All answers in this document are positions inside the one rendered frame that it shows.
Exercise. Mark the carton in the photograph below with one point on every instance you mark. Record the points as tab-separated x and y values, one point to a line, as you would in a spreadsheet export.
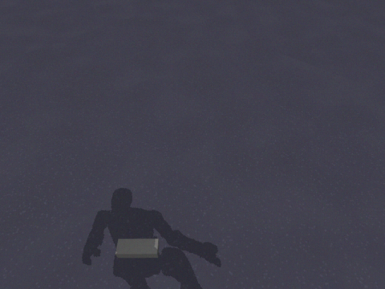
137	248

